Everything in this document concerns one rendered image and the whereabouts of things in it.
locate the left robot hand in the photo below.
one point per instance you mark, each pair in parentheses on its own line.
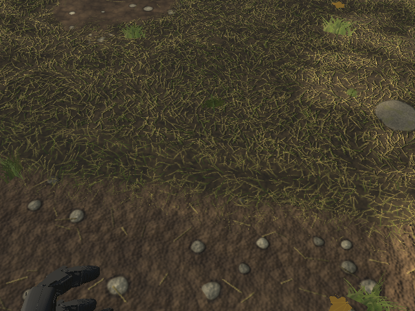
(43,297)

